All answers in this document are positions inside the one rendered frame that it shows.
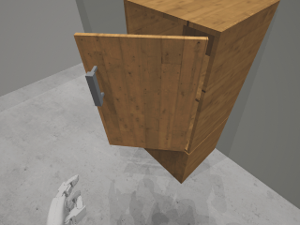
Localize left robot hand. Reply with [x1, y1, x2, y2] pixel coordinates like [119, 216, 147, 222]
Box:
[46, 174, 87, 225]

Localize cupboard door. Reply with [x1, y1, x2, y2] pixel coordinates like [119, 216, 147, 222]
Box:
[73, 33, 209, 152]

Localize handle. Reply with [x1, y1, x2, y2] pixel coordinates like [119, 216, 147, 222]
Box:
[85, 66, 105, 107]

